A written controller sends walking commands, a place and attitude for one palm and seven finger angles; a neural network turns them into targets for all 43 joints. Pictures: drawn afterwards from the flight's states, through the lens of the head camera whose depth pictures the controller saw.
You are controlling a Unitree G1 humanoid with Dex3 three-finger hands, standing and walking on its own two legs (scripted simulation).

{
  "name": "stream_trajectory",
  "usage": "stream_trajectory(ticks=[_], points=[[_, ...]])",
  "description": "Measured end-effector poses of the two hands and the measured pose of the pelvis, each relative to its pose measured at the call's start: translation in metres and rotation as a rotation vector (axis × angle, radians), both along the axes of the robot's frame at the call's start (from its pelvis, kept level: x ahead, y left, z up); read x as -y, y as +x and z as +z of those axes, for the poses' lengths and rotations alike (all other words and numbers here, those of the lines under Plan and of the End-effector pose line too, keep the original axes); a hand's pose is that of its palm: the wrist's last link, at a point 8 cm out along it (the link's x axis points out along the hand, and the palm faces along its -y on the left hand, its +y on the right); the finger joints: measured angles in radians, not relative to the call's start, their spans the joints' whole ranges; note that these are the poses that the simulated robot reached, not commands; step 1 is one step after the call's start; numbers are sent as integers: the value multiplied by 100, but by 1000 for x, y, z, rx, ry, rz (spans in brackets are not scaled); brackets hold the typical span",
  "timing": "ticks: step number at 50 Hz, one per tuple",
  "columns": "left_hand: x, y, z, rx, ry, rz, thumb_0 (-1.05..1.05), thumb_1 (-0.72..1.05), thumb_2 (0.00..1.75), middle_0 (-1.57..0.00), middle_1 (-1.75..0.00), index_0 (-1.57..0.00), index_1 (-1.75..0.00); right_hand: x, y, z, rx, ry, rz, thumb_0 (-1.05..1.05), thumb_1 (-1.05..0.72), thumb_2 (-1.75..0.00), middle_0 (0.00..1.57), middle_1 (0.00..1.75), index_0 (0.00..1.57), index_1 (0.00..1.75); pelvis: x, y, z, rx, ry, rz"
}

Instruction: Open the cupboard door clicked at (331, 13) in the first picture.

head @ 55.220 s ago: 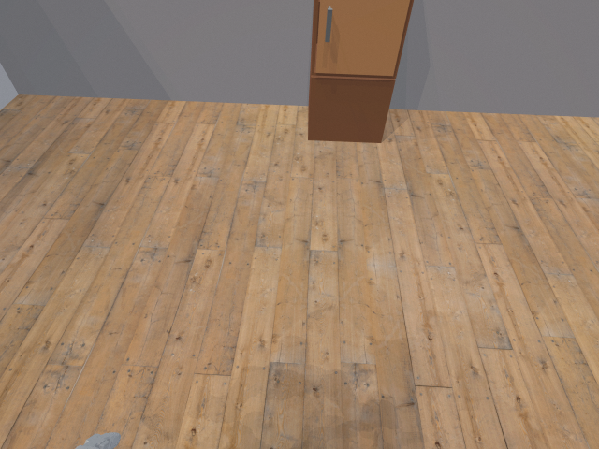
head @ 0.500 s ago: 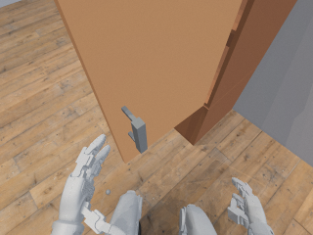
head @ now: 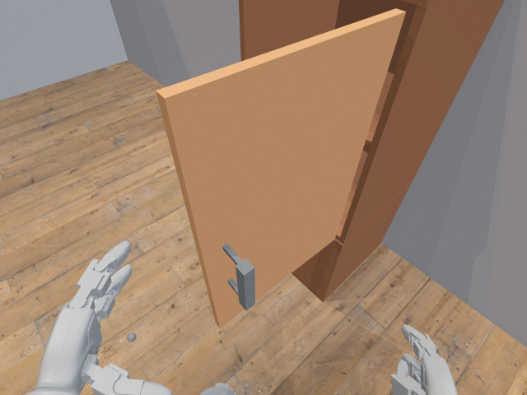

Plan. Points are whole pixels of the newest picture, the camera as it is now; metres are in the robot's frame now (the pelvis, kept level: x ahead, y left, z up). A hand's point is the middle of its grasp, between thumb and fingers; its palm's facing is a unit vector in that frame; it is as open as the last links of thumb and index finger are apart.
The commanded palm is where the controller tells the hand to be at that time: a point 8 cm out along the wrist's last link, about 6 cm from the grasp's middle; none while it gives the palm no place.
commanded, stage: draw the hand back to the body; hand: left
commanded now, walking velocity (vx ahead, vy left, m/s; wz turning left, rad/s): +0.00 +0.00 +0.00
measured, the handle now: (238, 277) +0.33 +0.07 -0.04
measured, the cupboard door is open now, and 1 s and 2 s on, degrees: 87 87 87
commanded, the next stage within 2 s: step back with the hand held close in 0.98 s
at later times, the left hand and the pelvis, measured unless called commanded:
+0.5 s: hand (42, 253) +0.22 +0.25 +0.20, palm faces +0.38 -0.82 -0.42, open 10.3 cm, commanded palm +0.17 +0.29 +0.22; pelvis +0.03 +0.01 +0.05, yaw +0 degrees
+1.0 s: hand (20, 234) +0.22 +0.25 +0.23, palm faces +0.44 -0.81 -0.40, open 7.5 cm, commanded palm +0.17 +0.29 +0.24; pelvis +0.03 +0.00 +0.07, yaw -1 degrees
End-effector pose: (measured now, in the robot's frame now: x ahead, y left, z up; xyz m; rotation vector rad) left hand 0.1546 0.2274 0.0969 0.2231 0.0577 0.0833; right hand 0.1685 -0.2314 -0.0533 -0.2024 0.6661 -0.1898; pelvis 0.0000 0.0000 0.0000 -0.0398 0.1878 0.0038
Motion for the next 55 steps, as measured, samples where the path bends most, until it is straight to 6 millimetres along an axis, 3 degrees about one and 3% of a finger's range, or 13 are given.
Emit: stream_trajectory(ticks=[9, 18, 33, 36, 43, 55], points=[[-20, 2, 32, -101, 131, 150, 0, -12, 46, -17, -30, -17, -30, -18, 11, 20, 12, 28, 20, 1, -91, -90, 20, 30, 20, 30, -7, 14, 29, 72, 16, -5], [-45, 17, 85, 47, 208, 245, 0, 18, 60, -18, -30, -18, -30, -26, 23, 30, 19, 43, 64, 1, -91, -90, 20, 30, 20, 30, -8, 27, 44, 131, 22, -2], [-71, 28, 161, 281, 314, 331, 1, 69, 82, -20, -30, -21, -30, -16, 41, 46, 42, 35, 91, 1, -91, -90, 20, 30, 20, 30, -4, 35, 62, 194, 31, -11], [-71, 29, 161, 278, 297, 338, 1, 77, 85, -20, -30, -21, -30, -13, 41, 47, 38, 45, 87, 1, -91, -90, 20, 30, 20, 30, -3, 34, 64, 202, 33, -15], [-63, 27, 133, 169, 229, 318, 2, 86, 89, -20, -30, -21, -30, -6, 33, 48, 5, 29, 79, 1, -91, -90, 20, 30, 20, 30, 1, 31, 68, 218, 36, -18], [-62, 20, 153, 241, 262, 326, 2, 89, 90, -21, -30, -21, -30, -6, 30, 49, 22, 39, 81, 1, -91, -90, 20, 30, 20, 30, 4, 26, 70, 245, 34, -16]])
